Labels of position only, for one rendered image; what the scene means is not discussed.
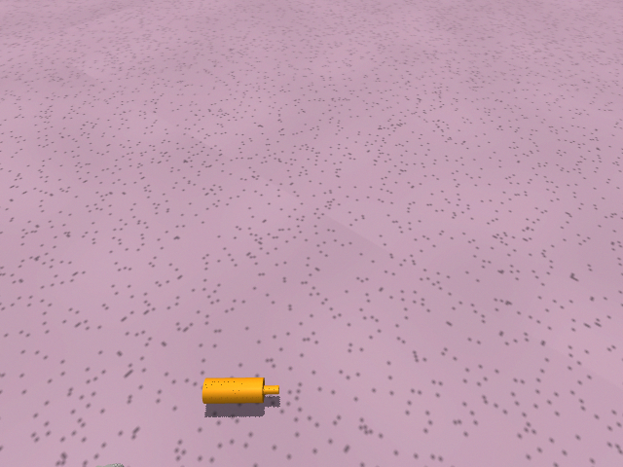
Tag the bottle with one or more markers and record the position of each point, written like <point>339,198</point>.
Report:
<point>230,390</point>

